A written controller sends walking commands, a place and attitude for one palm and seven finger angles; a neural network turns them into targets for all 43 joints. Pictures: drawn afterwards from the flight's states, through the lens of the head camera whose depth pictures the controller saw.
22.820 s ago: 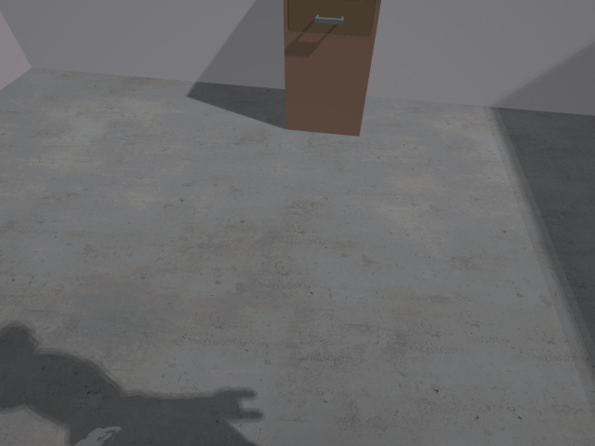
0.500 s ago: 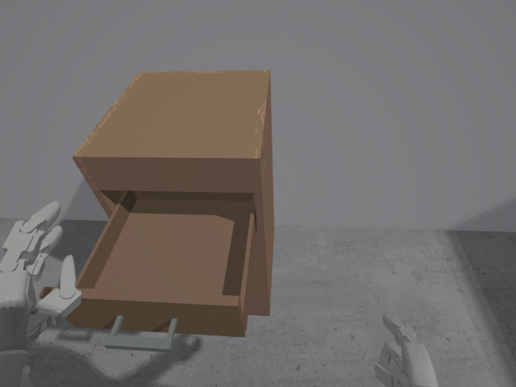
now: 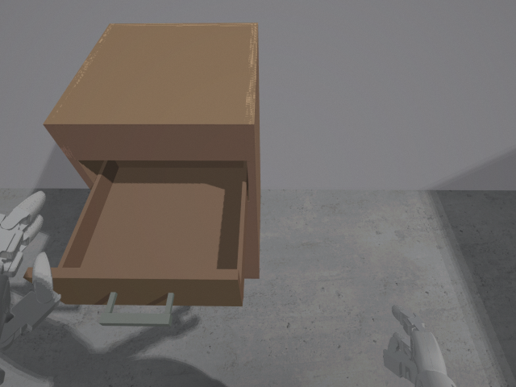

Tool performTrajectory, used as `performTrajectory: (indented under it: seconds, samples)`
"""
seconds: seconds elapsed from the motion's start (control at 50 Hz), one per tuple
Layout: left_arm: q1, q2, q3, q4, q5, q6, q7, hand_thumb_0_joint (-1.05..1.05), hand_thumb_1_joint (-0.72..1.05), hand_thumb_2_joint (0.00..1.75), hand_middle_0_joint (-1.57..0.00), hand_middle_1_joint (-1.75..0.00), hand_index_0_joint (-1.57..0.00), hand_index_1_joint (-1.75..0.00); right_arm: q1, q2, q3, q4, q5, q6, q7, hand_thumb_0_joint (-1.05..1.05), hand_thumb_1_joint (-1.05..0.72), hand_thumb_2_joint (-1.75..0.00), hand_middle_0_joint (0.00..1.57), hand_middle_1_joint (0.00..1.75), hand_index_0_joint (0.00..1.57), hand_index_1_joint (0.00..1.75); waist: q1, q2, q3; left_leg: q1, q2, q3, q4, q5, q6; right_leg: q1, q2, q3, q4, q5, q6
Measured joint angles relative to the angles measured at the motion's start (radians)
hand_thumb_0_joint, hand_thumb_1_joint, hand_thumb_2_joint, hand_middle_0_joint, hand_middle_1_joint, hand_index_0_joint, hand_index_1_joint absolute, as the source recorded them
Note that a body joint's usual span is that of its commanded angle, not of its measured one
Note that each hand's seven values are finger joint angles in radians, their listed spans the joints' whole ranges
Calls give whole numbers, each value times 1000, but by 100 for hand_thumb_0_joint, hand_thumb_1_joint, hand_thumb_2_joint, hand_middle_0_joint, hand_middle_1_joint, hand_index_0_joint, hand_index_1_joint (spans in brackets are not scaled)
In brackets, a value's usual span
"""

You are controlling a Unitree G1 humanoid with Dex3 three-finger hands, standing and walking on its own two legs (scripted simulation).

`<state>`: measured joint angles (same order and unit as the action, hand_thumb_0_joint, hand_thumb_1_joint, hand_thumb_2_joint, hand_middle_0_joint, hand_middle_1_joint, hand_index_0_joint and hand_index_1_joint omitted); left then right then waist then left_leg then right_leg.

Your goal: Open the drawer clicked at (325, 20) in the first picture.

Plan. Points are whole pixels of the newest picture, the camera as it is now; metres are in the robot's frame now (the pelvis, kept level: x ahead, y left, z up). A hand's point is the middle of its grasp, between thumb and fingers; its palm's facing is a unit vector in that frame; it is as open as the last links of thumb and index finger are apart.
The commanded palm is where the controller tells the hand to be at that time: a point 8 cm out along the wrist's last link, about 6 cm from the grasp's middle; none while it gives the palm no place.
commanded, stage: step back with the hand held close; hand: left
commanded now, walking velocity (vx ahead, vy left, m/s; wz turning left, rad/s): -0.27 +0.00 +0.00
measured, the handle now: (138, 308) +0.26 +0.26 -0.14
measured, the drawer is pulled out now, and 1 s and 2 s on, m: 0.29 0.29 0.29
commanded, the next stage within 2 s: stop stepping back and stand still in 1.10 s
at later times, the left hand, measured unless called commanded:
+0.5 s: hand (8, 350) +0.14 +0.25 +0.15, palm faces +0.37 -0.82 -0.45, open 7.4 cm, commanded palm +0.07 +0.29 +0.17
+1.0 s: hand out of the picture +0.08 +0.21 +0.15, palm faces +0.25 -0.81 -0.53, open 7.4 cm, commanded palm +0.01 +0.26 +0.17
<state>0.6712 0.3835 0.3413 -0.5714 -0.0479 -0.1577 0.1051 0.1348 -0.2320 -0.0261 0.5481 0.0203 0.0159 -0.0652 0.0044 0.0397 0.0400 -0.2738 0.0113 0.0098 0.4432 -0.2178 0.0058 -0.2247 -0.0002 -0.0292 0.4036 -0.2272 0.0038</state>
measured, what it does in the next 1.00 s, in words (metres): walks backwards: right foot, then left foot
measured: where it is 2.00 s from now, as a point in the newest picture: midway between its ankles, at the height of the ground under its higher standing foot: outside the picture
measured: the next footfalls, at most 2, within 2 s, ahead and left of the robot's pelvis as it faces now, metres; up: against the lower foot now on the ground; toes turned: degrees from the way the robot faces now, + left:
right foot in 0.74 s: -0.10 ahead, -0.11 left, +0.00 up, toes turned -2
left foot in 1.00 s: -0.07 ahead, +0.09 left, +0.00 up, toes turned +0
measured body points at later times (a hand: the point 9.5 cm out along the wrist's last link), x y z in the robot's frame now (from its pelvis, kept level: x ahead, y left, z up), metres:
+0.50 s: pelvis -0.05 +0.01 -0.01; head -0.01 +0.02 +0.43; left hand +0.11 +0.29 +0.18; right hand +0.13 -0.22 -0.09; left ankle +0.00 +0.11 -0.74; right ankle -0.01 -0.12 -0.74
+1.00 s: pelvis -0.12 -0.02 -0.01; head -0.07 -0.01 +0.44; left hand +0.06 +0.25 +0.18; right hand +0.07 -0.26 -0.09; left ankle -0.11 +0.09 -0.74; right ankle -0.14 -0.10 -0.74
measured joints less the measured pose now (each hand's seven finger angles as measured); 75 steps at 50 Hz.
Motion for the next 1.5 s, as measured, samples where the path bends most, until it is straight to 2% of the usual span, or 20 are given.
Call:
performTrajectory:
  seconds: [0.26,0.46,0.52,0.64,0.74,0.78,0.82,0.86,0.92,0.96,1.02,1.08,1.16,1.22,1.26,1.3,1.34,1.4,1.44,1.5]
  samples:
    - [-3,27,41,-71,-2,-14,30,2,89,90,-22,-30,-21,-30,6,37,24,-26,2,-41,6,1,-90,-90,20,30,20,30,-1,-47,5,-94,-19,1,69,15,17,-103,-21,0,97,0,13]
    - [-11,-13,31,-89,3,-48,53,2,89,90,-21,-30,-21,-30,26,27,26,10,-3,-83,11,1,-90,-90,20,30,21,30,10,-23,-5,-169,-1,-27,173,-44,7,-142,3,-19,123,13,0]
    - [-27,-17,21,-91,6,-48,61,2,89,90,-22,-30,-21,-30,28,18,17,34,-6,-79,3,1,-90,-90,20,30,21,30,6,-27,0,-164,-2,-24,159,15,14,-143,2,-15,126,17,8]
    - [-29,40,68,-77,7,-50,59,2,89,90,-22,-30,-21,-30,46,46,16,25,-10,-101,-2,1,-90,-90,20,30,20,30,-18,-48,-13,-179,-10,-26,109,46,20,-159,26,19,287,-135,8]
    - [-5,52,87,-111,-9,-65,47,2,89,90,-21,-30,-21,-30,8,65,39,41,-26,-135,21,1,-90,-90,20,30,20,30,12,-73,-14,-214,8,13,88,77,3,-51,27,19,170,-144,-2]
    - [-29,35,63,-109,-8,-68,32,2,89,90,-21,-30,-21,-30,-32,55,43,48,-26,-133,30,1,-90,-90,20,30,20,30,20,-39,19,-221,37,10,85,94,-7,-33,54,13,113,-148,-33]
    - [-40,29,37,-113,-5,-65,14,2,89,90,-21,-30,-21,-30,-55,44,41,46,-16,-119,37,1,-90,-90,20,30,20,30,13,1,44,-223,64,-8,85,117,-14,-19,83,-4,77,-82,-41]
    - [-27,37,24,-114,-6,-73,1,2,89,90,-21,-30,-21,-30,-55,44,34,41,3,-97,37,1,-90,-90,20,30,21,30,5,-1,38,-239,49,-20,187,37,-14,-23,83,-6,77,-69,-52]
    - [8,39,29,-93,-1,-75,2,2,89,90,-22,-30,-21,-30,-40,47,24,41,7,-64,15,1,-90,-90,20,30,21,30,-8,-38,-5,-240,-14,-30,348,-155,-19,-44,53,4,76,-64,-60]
    - [25,33,43,-74,4,-63,15,1,88,90,-22,-30,-22,-30,-33,42,26,37,1,-43,-3,1,-90,-90,20,30,20,30,-22,-54,-26,-190,-29,-18,284,-164,-22,-54,39,5,64,-49,-57]
    - [15,37,49,-70,2,-37,34,1,89,90,-22,-30,-22,-30,-28,21,13,19,4,-29,-17,1,-90,-90,20,30,20,30,-35,-44,-21,-88,-9,-6,58,51,-8,-85,44,-20,100,-48,-45]
    - [-20,55,50,-61,-7,-30,34,2,89,90,-22,-30,-21,-30,-36,34,-5,25,4,-46,-5,1,-90,-90,20,30,20,30,-13,-94,9,-85,-34,18,27,39,7,-149,16,8,227,-119,-13]
    - [-2,44,42,-98,-13,-16,37,2,89,90,-21,-30,-21,-30,-30,50,6,26,-13,-99,14,1,-90,-90,20,30,20,30,-5,-86,19,-113,-10,12,20,76,-3,-179,21,23,360,-203,5]
    - [7,42,44,-123,-16,-23,36,2,89,90,-21,-30,-21,-30,-23,63,22,29,-17,-122,26,1,-90,-90,20,30,20,30,6,-72,19,-148,18,3,30,104,-22,-140,15,18,322,-199,12]
    - [10,47,55,-128,-18,-31,37,2,89,90,-21,-30,-21,-30,-16,66,35,23,-12,-127,33,1,-90,-90,20,30,20,30,10,-63,18,-186,33,-5,60,112,-36,-79,4,11,218,-164,15]
    - [-2,33,45,-114,-14,-33,32,2,89,90,-21,-30,-21,-30,-15,56,36,25,-5,-115,37,1,-90,-90,20,30,20,30,4,-18,38,-225,58,-34,145,10,-37,-60,36,-21,175,-115,-24]
    - [1,18,27,-96,-14,-29,32,2,89,90,-22,-30,-21,-30,5,53,32,41,6,-97,35,1,-90,-90,20,30,21,30,0,-22,34,-268,20,-51,350,-97,-34,-61,30,-29,165,-93,-49]
    - [23,-22,11,-46,-13,-24,37,2,89,90,-22,-30,-21,-30,51,45,26,62,5,-73,24,1,-90,-90,20,30,21,30,-15,-47,-3,-258,-26,-22,557,-119,-35,-53,4,-21,123,-59,-57]
    - [29,-32,5,-4,-2,-27,42,2,89,90,-22,-30,-21,-30,84,34,21,71,0,-70,13,1,-90,-90,20,30,21,30,-30,-58,-33,-193,-28,6,513,-135,-24,-48,-10,-24,89,-35,-56]
    - [27,-31,-4,31,16,-31,50,2,89,90,-22,-30,-21,-30,126,7,10,82,-3,-84,9,1,-90,-90,20,30,20,30,-40,-68,-66,-54,-19,33,300,-181,7,-49,-22,-36,52,-7,-56]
